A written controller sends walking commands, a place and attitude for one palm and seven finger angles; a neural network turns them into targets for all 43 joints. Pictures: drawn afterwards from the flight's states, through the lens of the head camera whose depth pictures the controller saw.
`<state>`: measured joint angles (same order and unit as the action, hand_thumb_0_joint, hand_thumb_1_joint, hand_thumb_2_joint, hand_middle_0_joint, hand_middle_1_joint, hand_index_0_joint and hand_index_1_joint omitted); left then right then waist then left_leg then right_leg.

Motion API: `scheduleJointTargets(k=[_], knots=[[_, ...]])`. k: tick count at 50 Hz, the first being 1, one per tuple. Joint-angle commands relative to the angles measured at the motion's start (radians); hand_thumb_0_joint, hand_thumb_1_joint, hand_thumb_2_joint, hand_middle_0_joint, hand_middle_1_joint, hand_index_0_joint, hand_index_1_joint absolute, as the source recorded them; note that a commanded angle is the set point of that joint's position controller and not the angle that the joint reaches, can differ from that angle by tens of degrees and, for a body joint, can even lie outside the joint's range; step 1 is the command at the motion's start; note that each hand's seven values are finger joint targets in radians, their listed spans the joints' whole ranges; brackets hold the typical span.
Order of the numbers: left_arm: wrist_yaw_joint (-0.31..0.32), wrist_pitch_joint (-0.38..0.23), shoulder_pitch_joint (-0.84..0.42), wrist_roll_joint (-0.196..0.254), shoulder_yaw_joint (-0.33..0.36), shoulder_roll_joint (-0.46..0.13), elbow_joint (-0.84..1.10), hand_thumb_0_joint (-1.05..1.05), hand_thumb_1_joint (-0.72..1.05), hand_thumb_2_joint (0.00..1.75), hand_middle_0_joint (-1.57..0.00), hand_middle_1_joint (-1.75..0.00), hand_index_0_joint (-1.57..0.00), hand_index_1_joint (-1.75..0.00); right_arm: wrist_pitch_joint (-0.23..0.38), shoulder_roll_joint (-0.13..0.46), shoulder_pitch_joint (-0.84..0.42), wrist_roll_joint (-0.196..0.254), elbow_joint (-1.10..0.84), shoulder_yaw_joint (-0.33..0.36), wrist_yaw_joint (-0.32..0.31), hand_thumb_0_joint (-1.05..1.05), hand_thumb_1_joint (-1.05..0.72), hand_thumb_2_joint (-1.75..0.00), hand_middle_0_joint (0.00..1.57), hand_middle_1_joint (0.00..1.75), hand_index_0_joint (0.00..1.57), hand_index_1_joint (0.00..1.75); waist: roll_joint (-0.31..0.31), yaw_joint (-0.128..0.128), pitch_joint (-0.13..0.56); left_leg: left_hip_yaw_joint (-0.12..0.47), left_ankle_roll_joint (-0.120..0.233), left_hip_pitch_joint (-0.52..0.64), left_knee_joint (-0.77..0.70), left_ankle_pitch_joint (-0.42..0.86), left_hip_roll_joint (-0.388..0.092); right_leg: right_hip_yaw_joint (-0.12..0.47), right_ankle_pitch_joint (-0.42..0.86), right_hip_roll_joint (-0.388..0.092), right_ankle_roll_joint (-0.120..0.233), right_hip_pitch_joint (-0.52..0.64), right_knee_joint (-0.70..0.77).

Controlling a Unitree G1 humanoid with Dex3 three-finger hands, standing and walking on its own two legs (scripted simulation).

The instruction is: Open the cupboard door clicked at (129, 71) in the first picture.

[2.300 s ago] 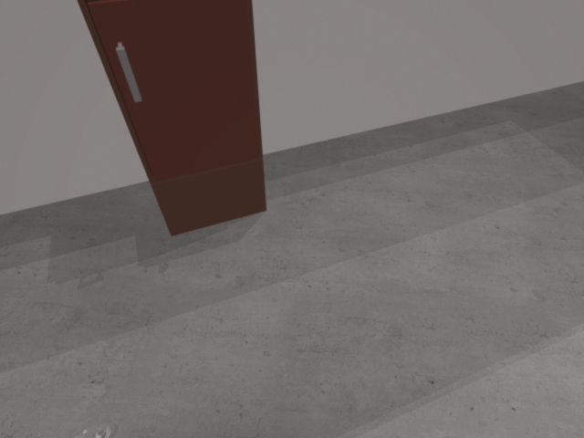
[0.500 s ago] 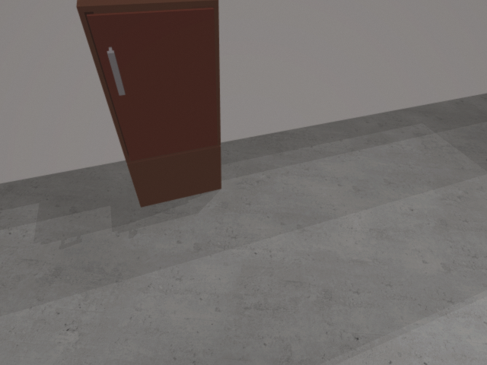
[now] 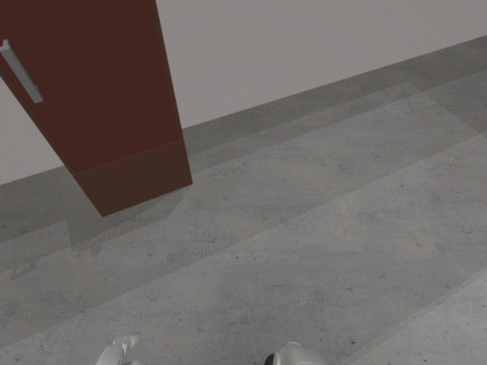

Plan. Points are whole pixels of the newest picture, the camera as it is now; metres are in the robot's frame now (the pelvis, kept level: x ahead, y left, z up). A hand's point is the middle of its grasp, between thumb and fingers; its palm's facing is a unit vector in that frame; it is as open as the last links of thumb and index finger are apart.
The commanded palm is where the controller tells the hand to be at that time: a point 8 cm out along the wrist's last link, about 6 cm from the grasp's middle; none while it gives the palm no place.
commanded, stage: turn to face it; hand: left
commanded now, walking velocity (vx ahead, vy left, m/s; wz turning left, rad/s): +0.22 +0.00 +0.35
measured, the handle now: (22, 71) +0.77 +0.59 +0.03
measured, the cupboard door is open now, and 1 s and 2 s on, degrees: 0 0 0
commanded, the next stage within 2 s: take the last steps up to it in 0.82 s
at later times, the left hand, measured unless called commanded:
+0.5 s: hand (108, 363) +0.15 +0.25 -0.16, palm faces +0.24 -0.95 -0.20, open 7.3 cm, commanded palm none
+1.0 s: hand (144, 349) +0.17 +0.18 -0.13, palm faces +0.40 -0.88 -0.25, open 7.3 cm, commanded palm none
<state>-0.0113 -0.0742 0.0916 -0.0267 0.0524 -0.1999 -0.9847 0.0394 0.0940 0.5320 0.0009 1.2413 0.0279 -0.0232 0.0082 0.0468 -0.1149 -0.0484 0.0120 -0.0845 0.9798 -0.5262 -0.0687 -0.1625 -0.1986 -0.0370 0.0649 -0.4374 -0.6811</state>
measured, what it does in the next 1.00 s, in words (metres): walks ahead, turning left: left foot, then right foot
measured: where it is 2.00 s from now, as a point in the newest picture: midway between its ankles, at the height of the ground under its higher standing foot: (200, 313)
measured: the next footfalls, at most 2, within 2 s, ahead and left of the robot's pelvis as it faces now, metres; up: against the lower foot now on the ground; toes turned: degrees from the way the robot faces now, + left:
left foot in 0.34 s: +0.22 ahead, +0.14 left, +0.00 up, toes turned +17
right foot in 0.80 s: +0.27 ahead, -0.09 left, +0.00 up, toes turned +14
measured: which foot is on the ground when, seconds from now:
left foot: up 0.00-0.32, down 0.34-0.80, up 0.82-1.00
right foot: down 0.00-0.34, up 0.36-0.78, down 0.80-1.00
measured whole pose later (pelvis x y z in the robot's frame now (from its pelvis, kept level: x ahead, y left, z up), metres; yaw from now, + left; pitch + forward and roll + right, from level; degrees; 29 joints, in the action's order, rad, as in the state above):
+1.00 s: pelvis +0.18 -0.01 +0.03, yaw +23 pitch -2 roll +1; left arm 0.03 0.00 0.23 -0.03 0.03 -0.15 -0.96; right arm -0.07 0.23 0.21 -0.02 1.02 0.08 0.01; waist 0.04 0.01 -0.05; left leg 0.00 -0.05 -0.44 1.07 -0.39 -0.02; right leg -0.14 -0.26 -0.07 0.02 -0.23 -0.52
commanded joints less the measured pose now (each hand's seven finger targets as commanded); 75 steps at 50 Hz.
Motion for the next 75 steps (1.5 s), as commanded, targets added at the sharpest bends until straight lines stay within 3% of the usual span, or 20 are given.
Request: scheduleJointTargets(k=[1, 6, 13, 15, 16, 17, 18, 23, 37, 38, 40, 41, 45, 55, 61, 62, 63, 65, 69, 75], knots=[[0.033, 0.016, 0.211, 0.01, 0.025, -0.127, -0.036, 0.0, 0.9, 0.9, -0.2, -0.3, -0.2, -0.3, 0.012, 0.081, -0.106, -0.015, -0.145, 0.027, 0.008, 0.0, -0.9, -0.9, 0.2, 0.3, 0.2, 0.3, -0.032, -0.08, 0.053, 0.085, 0.032, -0.478, 0.405, 0.146, -0.08, 0.447, -0.169, -0.371, 0.136, 0.218, 0.445], [0.037, 0.011, 0.114, 0.001, -0.001, -0.064, -0.006, 0.0, 0.9, 0.9, -0.2, -0.3, -0.2, -0.3, -0.046, 0.04, -0.034, -0.02, -0.15, 0.017, 0.018, 0.0, -0.9, -0.9, 0.2, 0.3, 0.2, 0.3, -0.119, 0.028, 0.049, 0.008, -0.023, -0.316, 0.1, 0.223, -0.075, 0.078, 0.098, -0.265, 0.058, -0.003, 0.458], [0.039, 0.042, 0.15, 0.0, 0.028, -0.145, 0.025, 0.0, 0.9, 0.9, -0.2, -0.3, -0.2, -0.3, -0.039, 0.116, -0.264, -0.021, -0.284, 0.027, 0.045, 0.0, -0.9, -0.9, 0.2, 0.3, 0.2, 0.3, -0.144, -0.031, 0.055, -0.07, -0.029, -0.274, -0.232, 0.272, -0.039, 0.006, 0.202, -0.297, 0.022, 0.159, 0.301], [0.039, 0.058, 0.165, 0.005, 0.033, -0.145, 0.034, 0.0, 0.9, 0.9, -0.2, -0.3, -0.2, -0.3, -0.036, 0.173, -0.199, -0.027, -0.283, 0.041, 0.046, 0.0, -0.9, -0.9, 0.2, 0.3, 0.2, 0.3, -0.008, 0.004, 0.109, -0.074, -0.02, -0.102, -0.401, 0.398, -0.015, -0.043, 0.174, -0.258, -0.023, 0.145, 0.086], [0.034, 0.065, 0.192, 0.015, 0.032, -0.108, 0.058, 0.0, 0.9, 0.9, -0.2, -0.3, -0.2, -0.3, -0.028, 0.268, -0.136, -0.037, -0.288, 0.061, 0.038, 0.0, -0.9, -0.9, 0.2, 0.3, 0.2, 0.3, 0.243, 0.028, 0.161, 0.181, 0.064, 0.01, -0.522, 0.647, -0.17, -0.084, -0.043, -0.145, -0.09, 0.025, -0.165], [0.031, 0.068, 0.186, 0.02, 0.021, -0.081, 0.098, 0.0, 0.9, 0.9, -0.2, -0.3, -0.2, -0.3, -0.029, 0.359, -0.092, -0.033, -0.294, 0.072, 0.03, 0.0, -0.9, -0.9, 0.2, 0.3, 0.2, 0.3, 0.402, 0.037, 0.205, 0.471, 0.209, 0.055, -0.634, 0.878, -0.381, -0.035, -0.523, -0.028, -0.133, -0.098, -0.443], [0.04, 0.079, 0.147, 0.01, 0.02, -0.099, 0.106, 0.0, 0.9, 0.9, -0.2, -0.3, -0.2, -0.3, -0.033, 0.357, -0.114, -0.026, -0.288, 0.07, 0.018, 0.0, -0.9, -0.9, 0.2, 0.3, 0.2, 0.3, 0.256, 0.039, 0.241, 0.484, 0.229, 0.038, -0.652, 0.709, -0.378, 0.097, -0.483, -0.043, -0.118, -0.127, -0.541], [0.025, 0.087, 0.176, 0.008, 0.028, -0.087, 0.061, 0.0, 0.9, 0.9, -0.2, -0.3, -0.2, -0.3, -0.016, 0.275, -0.322, -0.023, -0.349, 0.049, 0.003, 0.0, -0.9, -0.9, 0.2, 0.3, 0.2, 0.3, 0.112, -0.044, 0.191, 0.212, 0.155, -0.082, -0.649, 0.675, -0.204, 0.135, -0.218, -0.081, -0.143, -0.09, -0.471], [0.042, 0.085, 0.207, 0.017, 0.017, -0.074, 0.069, 0.0, 0.9, 0.9, -0.2, -0.3, -0.2, -0.3, -0.051, 0.276, -0.353, -0.022, -0.328, 0.07, 0.012, 0.0, -0.9, -0.9, 0.2, 0.3, 0.2, 0.3, 0.121, -0.064, 0.163, 0.258, 0.132, -0.167, -0.576, 0.625, -0.144, 0.1, -0.099, -0.003, -0.13, 0.204, 0.098], [0.045, 0.076, 0.233, 0.015, 0.018, -0.086, 0.062, 0.0, 0.9, 0.9, -0.2, -0.3, -0.2, -0.3, -0.051, 0.261, -0.356, -0.016, -0.329, 0.068, 0.014, 0.0, -0.9, -0.9, 0.2, 0.3, 0.2, 0.3, 0.076, -0.078, 0.167, 0.241, 0.096, -0.22, -0.525, 0.554, -0.108, 0.108, -0.003, -0.018, -0.126, 0.293, 0.237], [0.055, 0.057, 0.232, -0.007, 0.036, -0.229, 0.076, 0.0, 0.9, 0.9, -0.2, -0.3, -0.2, -0.3, -0.054, 0.153, -0.332, -0.005, -0.359, 0.051, 0.026, 0.0, -0.9, -0.9, 0.2, 0.3, 0.2, 0.3, -0.319, -0.069, 0.135, 0.035, -0.036, -0.452, -0.201, 0.032, 0.109, 0.467, 0.217, -0.387, 0.012, 0.379, 0.412], [0.052, 0.061, 0.232, 0.001, 0.035, -0.236, 0.091, 0.0, 0.9, 0.9, -0.2, -0.3, -0.2, -0.3, -0.072, 0.196, -0.348, -0.014, -0.357, 0.064, 0.021, 0.0, -0.9, -0.9, 0.2, 0.3, 0.2, 0.3, -0.253, -0.085, 0.151, 0.092, -0.032, -0.407, -0.041, -0.048, 0.081, 0.45, 0.209, -0.435, 0.084, 0.261, 0.408], [0.053, 0.059, 0.11, 0.003, 0.02, -0.144, 0.104, 0.0, 0.9, 0.9, -0.2, -0.3, -0.2, -0.3, -0.087, 0.184, -0.305, -0.019, -0.29, 0.068, 0.033, 0.0, -0.9, -0.9, 0.2, 0.3, 0.2, 0.3, -0.157, -0.024, 0.073, 0.08, -0.051, -0.432, 0.193, 0.128, 0.042, 0.24, 0.2, -0.277, 0.05, 0.195, 0.378], [0.033, 0.037, 0.307, -0.01, 0.035, -0.177, -0.01, 0.0, 0.9, 0.9, -0.2, -0.3, -0.2, -0.3, -0.063, 0.166, -0.421, -0.025, -0.312, 0.045, 0.054, 0.0, -0.9, -0.9, 0.2, 0.3, 0.2, 0.3, -0.188, -0.124, 0.057, -0.014, -0.047, -0.411, -0.162, 0.079, 0.001, 0.294, -0.263, -0.329, 0.067, 0.337, 0.498], [0.024, 0.049, 0.245, 0.001, 0.034, -0.171, -0.042, 0.0, 0.9, 0.9, -0.2, -0.3, -0.2, -0.3, -0.033, 0.154, -0.244, -0.02, -0.254, 0.03, 0.045, 0.0, -0.9, -0.9, 0.2, 0.3, 0.2, 0.3, -0.133, -0.036, 0.097, -0.112, -0.023, -0.003, -0.566, 0.212, 0.042, 0.139, -0.321, -0.236, -0.004, 0.124, 0.382], [0.02, 0.054, 0.231, 0.007, 0.025, -0.132, -0.035, 0.0, 0.9, 0.9, -0.2, -0.3, -0.2, -0.3, -0.024, 0.2, -0.169, -0.02, -0.226, 0.039, 0.033, 0.0, -0.9, -0.9, 0.2, 0.3, 0.2, 0.3, 0.012, -0.002, 0.107, -0.021, -0.005, 0.14, -0.631, 0.155, -0.023, 0.076, -0.335, -0.18, -0.046, -0.002, 0.254], [0.011, 0.058, 0.214, 0.009, 0.01, -0.068, -0.009, 0.0, 0.9, 0.9, -0.2, -0.3, -0.2, -0.3, -0.021, 0.287, -0.091, -0.03, -0.208, 0.058, 0.025, 0.0, -0.9, -0.9, 0.2, 0.3, 0.2, 0.3, 0.267, 0.033, 0.093, 0.272, 0.075, 0.193, -0.746, -0.024, -0.232, -0.032, -0.34, -0.068, -0.095, -0.166, 0.002], [0.011, 0.059, 0.086, -0.006, 0.005, -0.065, 0.036, 0.0, 0.9, 0.9, -0.2, -0.3, -0.2, -0.3, -0.019, 0.312, -0.063, -0.029, -0.192, 0.061, 0.011, 0.0, -0.9, -0.9, 0.2, 0.3, 0.2, 0.3, 0.269, 0.055, -0.016, 0.429, 0.177, 0.066, -0.863, -0.134, -0.344, 0.068, -0.354, -0.071, -0.076, -0.287, -0.303], [-0.009, 0.057, 0.172, -0.003, 0.004, -0.04, -0.037, 0.0, 0.9, 0.9, -0.2, -0.3, -0.2, -0.3, 0.014, 0.2, -0.171, -0.02, -0.202, 0.024, -0.002, 0.0, -0.9, -0.9, 0.2, 0.3, 0.2, 0.3, 0.11, -0.035, -0.039, 0.17, 0.139, 0.016, -0.834, 0.302, -0.203, 0.099, -0.098, -0.103, -0.09, -0.222, -0.39], [-0.006, 0.063, 0.108, 0.003, 0.001, -0.035, -0.024, 0.0, 0.9, 0.9, -0.2, -0.3, -0.2, -0.3, 0.036, 0.176, -0.079, -0.014, -0.141, 0.023, -0.012, 0.0, -0.9, -0.9, 0.2, 0.3, 0.2, 0.3, 0.091, -0.035, -0.022, 0.09, 0.159, 0.1, -0.8, 0.637, -0.191, 0.085, -0.035, -0.095, -0.106, -0.228, -0.275]])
